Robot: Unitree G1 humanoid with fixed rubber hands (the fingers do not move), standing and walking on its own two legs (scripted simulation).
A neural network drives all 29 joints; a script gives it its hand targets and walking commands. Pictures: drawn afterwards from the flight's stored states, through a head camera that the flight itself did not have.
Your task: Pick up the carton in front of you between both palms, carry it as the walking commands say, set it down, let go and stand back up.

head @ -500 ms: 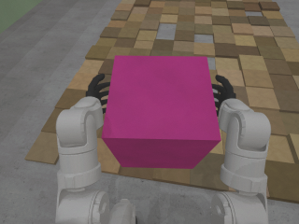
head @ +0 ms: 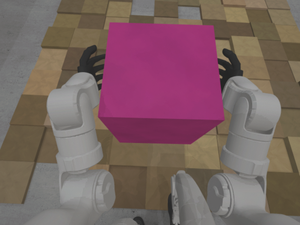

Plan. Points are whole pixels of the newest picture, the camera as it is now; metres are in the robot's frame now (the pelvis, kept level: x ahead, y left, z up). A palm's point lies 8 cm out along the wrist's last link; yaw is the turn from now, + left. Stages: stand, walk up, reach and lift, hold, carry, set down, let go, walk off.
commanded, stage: carry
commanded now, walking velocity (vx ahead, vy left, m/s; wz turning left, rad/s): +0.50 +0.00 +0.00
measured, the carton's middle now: (157, 94) +0.40 -0.02 +0.06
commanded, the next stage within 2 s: none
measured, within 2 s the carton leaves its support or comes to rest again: neither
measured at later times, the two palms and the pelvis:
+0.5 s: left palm out of the picture +0.72 +0.19 +0.22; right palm out of the picture +0.75 -0.11 +0.22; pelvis +0.35 -0.01 +0.04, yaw +2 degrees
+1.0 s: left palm out of the picture +1.02 +0.15 +0.20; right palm out of the picture +1.01 -0.15 +0.19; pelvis +0.63 +0.01 +0.04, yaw +1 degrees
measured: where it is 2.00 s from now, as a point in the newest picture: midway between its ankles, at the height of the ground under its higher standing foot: (145, 61)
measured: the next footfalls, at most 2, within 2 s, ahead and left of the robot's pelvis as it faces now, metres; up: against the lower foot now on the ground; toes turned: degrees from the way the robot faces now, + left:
right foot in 0.10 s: +0.28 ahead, -0.11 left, +0.05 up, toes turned -2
left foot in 0.54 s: +0.55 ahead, +0.09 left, +0.05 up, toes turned +6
